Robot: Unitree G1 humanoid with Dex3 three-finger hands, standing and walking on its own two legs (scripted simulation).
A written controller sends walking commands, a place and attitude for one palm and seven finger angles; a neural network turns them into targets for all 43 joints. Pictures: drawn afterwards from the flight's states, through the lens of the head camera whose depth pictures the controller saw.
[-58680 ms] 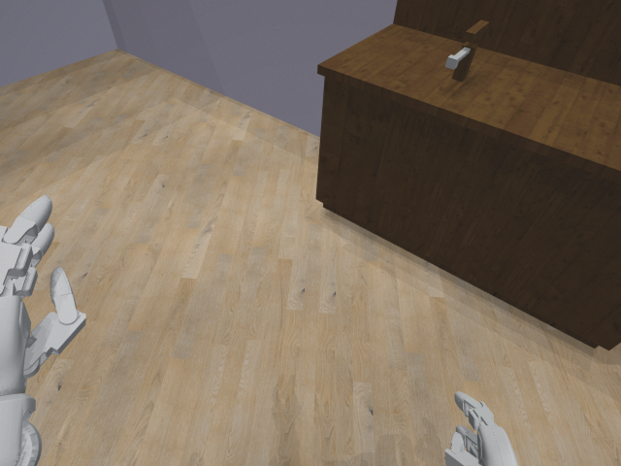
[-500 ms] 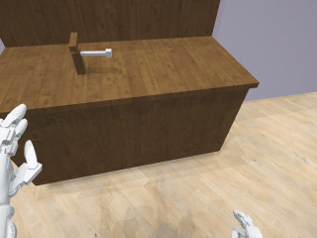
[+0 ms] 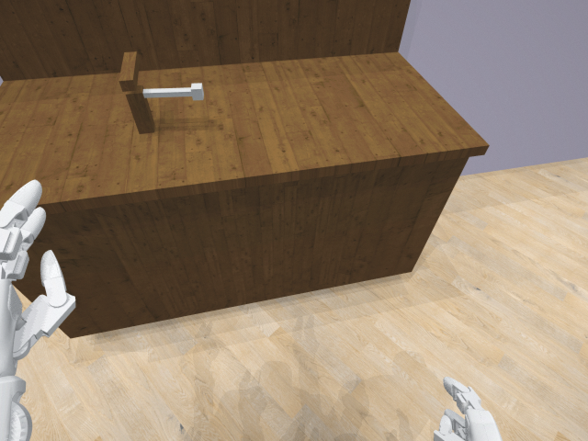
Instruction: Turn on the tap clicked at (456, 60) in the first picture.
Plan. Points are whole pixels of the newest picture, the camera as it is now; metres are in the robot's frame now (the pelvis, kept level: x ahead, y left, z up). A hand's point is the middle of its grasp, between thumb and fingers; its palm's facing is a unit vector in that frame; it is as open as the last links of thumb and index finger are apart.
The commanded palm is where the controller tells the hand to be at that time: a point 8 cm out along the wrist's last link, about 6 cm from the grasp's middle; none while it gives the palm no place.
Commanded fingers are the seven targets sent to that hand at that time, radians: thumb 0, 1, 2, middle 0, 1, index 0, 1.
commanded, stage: stand and check the lever's angle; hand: left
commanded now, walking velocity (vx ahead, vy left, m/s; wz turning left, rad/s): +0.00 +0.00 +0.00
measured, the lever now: (197, 91) +0.82 +0.27 +0.05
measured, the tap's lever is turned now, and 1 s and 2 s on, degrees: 84 84 84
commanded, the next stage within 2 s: stand and wait in 0.02 s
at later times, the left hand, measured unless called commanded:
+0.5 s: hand (45, 299) +0.21 +0.25 +0.17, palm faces +0.42 -0.84 -0.35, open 7.4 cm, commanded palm +0.16 +0.29 +0.18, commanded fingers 0.00 0.90 0.90 -0.20 -0.30 -0.20 -0.30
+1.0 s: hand (32, 306) +0.21 +0.27 +0.16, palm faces +0.40 -0.85 -0.34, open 7.4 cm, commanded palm +0.16 +0.31 +0.18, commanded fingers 0.00 0.90 0.90 -0.20 -0.30 -0.20 -0.30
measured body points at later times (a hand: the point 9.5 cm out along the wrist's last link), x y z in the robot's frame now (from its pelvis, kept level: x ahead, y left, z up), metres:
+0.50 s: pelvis +0.00 +0.01 +0.01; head +0.01 +0.01 +0.46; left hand +0.18 +0.30 +0.19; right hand +0.19 -0.22 -0.07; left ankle +0.00 +0.12 -0.74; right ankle +0.02 -0.11 -0.74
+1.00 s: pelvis -0.01 +0.03 +0.01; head +0.00 +0.04 +0.46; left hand +0.18 +0.31 +0.18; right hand +0.17 -0.20 -0.07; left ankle +0.00 +0.12 -0.74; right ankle +0.02 -0.11 -0.74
